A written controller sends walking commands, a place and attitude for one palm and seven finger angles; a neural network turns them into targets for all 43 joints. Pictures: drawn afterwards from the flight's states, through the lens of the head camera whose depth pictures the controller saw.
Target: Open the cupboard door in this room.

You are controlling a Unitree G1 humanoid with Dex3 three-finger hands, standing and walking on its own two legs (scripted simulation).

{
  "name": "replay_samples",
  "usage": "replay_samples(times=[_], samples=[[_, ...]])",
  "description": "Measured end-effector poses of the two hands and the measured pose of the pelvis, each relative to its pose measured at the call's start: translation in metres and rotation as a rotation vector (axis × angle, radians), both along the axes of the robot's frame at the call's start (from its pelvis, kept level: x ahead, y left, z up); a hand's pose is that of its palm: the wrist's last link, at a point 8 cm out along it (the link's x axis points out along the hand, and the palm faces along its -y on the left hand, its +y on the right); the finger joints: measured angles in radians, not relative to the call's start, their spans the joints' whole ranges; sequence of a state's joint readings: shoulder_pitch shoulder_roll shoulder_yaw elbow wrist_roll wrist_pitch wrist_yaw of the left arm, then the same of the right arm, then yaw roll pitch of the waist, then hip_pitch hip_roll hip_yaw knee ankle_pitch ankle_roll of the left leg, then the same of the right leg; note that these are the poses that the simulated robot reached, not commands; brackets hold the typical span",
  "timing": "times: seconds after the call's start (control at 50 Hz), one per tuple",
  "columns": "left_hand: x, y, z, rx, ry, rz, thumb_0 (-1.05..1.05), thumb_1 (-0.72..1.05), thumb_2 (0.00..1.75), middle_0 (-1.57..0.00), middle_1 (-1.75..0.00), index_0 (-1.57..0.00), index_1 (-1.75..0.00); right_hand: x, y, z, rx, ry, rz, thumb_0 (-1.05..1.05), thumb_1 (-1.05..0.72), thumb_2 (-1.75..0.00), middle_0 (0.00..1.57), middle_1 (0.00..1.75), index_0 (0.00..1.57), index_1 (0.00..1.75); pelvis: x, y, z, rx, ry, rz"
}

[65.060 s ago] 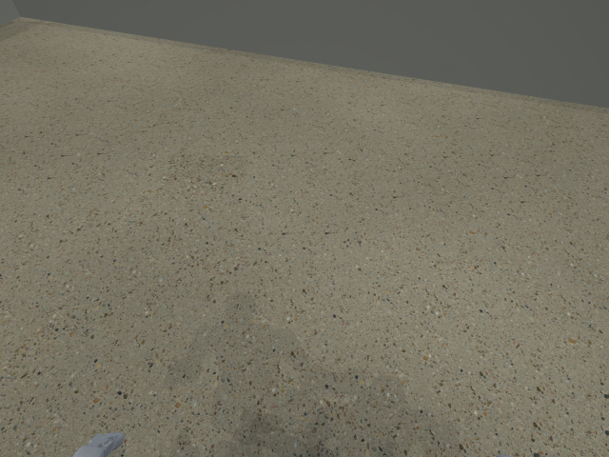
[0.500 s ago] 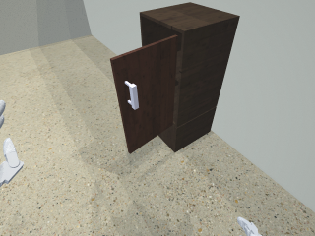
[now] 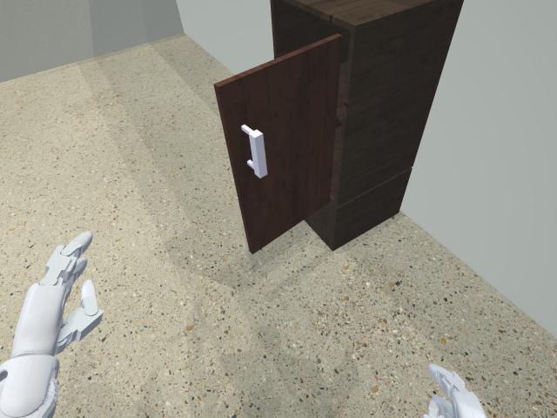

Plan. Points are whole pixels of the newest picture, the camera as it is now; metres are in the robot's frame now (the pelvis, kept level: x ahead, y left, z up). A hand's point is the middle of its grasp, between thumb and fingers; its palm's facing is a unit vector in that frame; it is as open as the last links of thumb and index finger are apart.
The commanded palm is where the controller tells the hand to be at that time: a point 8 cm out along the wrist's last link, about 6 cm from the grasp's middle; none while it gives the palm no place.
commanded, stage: let the arm hang, fingers relaxed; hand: left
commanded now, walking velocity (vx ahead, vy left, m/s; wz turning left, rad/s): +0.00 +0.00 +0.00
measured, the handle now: (253, 150) +0.69 +0.11 -0.02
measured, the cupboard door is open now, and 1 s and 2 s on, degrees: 97 97 97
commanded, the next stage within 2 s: look to check the result in 1.02 s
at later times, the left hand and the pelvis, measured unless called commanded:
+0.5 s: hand out of the picture -0.01 +0.21 -0.15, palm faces +0.01 -0.96 -0.28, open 7.3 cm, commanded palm none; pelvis -0.02 +0.00 +0.01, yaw +0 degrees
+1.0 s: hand out of the picture +0.01 +0.17 -0.16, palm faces +0.02 -0.98 -0.20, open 7.3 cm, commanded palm none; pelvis +0.00 +0.00 +0.01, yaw -1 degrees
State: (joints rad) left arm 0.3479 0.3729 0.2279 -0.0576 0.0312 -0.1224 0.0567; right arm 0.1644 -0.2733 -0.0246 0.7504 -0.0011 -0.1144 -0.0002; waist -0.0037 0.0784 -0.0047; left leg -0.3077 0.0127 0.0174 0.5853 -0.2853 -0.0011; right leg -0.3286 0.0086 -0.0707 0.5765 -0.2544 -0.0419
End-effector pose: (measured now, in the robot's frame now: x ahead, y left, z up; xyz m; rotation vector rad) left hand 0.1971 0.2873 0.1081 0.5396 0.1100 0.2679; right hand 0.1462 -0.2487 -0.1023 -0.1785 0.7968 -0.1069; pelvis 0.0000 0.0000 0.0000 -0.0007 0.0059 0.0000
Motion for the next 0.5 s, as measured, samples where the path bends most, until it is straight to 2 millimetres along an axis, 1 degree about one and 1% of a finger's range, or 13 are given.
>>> replay_samples(times=[0.04,0.06,0.1,0.14,0.16,0.2,0.22,0.24,0.28,0.34,0.42,0.5], samples=[[-0.004,-0.004,-0.062,-0.099,0.249,0.033,0.01,0.90,0.90,-0.20,-0.30,-0.20,-0.30,-0.006,-0.004,-0.009,-0.003,0.051,-0.008,0.01,-0.91,-0.90,0.20,0.30,0.21,0.30,-0.002,0.003,-0.002,0.006,0.003,0.001],[-0.011,-0.009,-0.092,-0.146,0.368,0.048,0.01,0.90,0.90,-0.20,-0.30,-0.19,-0.30,-0.011,-0.006,-0.012,-0.007,0.076,-0.013,0.01,-0.91,-0.90,0.20,0.30,0.21,0.30,-0.004,0.003,-0.002,0.009,0.002,-0.002],[-0.035,-0.025,-0.144,-0.233,0.577,0.062,0.01,0.91,0.90,-0.19,-0.30,-0.19,-0.30,-0.025,-0.009,-0.015,-0.017,0.130,-0.024,0.01,-0.91,-0.90,0.20,0.30,0.21,0.30,-0.006,0.002,-0.003,0.015,-0.004,-0.005],[-0.065,-0.045,-0.186,-0.317,0.751,0.067,0.01,0.91,0.90,-0.19,-0.30,-0.19,-0.30,-0.045,-0.011,-0.016,-0.033,0.196,-0.037,0.01,-0.91,-0.90,0.20,0.30,0.21,0.30,-0.009,0.001,-0.002,0.020,-0.013,-0.005],[-0.082,-0.055,-0.203,-0.357,0.827,0.070,0.01,0.91,0.90,-0.20,-0.30,-0.19,-0.30,-0.056,-0.011,-0.016,-0.041,0.233,-0.043,0.01,-0.91,-0.90,0.20,0.30,0.20,0.30,-0.010,0.000,-0.001,0.021,-0.018,-0.005],[-0.116,-0.075,-0.228,-0.430,0.961,0.079,0.01,0.91,0.90,-0.20,-0.30,-0.19,-0.30,-0.079,-0.011,-0.016,-0.055,0.313,-0.054,0.01,-0.91,-0.90,0.20,0.30,0.20,0.30,-0.012,-0.002,0.001,0.017,-0.024,-0.004],[-0.128,-0.078,-0.234,-0.468,0.983,0.120,0.00,0.93,0.90,-0.20,-0.30,-0.20,-0.30,-0.090,-0.011,-0.016,-0.060,0.354,-0.058,0.01,-0.91,-0.90,0.20,0.30,0.20,0.30,-0.013,-0.003,0.002,0.013,-0.025,0.000],[-0.136,-0.074,-0.237,-0.483,0.984,0.161,-0.01,0.96,0.90,-0.20,-0.30,-0.20,-0.30,-0.101,-0.009,-0.017,-0.063,0.397,-0.057,0.01,-0.91,-0.90,0.20,0.30,0.20,0.30,-0.014,-0.004,0.003,0.010,-0.025,0.004],[-0.152,-0.067,-0.239,-0.476,1.018,0.191,-0.03,0.99,0.90,-0.21,-0.30,-0.20,-0.30,-0.122,-0.006,-0.018,-0.060,0.474,-0.056,0.01,-0.91,-0.90,0.20,0.30,0.20,0.30,-0.016,-0.006,0.005,0.004,-0.025,0.009],[-0.176,-0.054,-0.239,-0.452,1.086,0.234,-0.03,0.99,0.90,-0.21,-0.30,-0.20,-0.30,-0.146,0.001,-0.023,-0.038,0.550,-0.070,0.01,-0.91,-0.90,0.20,0.30,0.20,0.30,-0.017,-0.005,0.008,-0.003,-0.025,0.010],[-0.202,-0.039,-0.233,-0.415,1.161,0.292,-0.01,0.96,0.90,-0.20,-0.30,-0.20,-0.30,-0.168,0.013,-0.031,0.006,0.602,-0.093,0.01,-0.91,-0.90,0.20,0.30,0.20,0.30,-0.017,-0.002,0.009,-0.005,-0.028,0.005],[-0.215,-0.029,-0.228,-0.390,1.199,0.333,0.00,0.93,0.90,-0.20,-0.30,-0.20,-0.30,-0.181,0.026,-0.037,0.045,0.630,-0.108,0.01,-0.91,-0.90,0.20,0.30,0.20,0.30,-0.016,0.001,0.010,-0.004,-0.031,-0.001]])
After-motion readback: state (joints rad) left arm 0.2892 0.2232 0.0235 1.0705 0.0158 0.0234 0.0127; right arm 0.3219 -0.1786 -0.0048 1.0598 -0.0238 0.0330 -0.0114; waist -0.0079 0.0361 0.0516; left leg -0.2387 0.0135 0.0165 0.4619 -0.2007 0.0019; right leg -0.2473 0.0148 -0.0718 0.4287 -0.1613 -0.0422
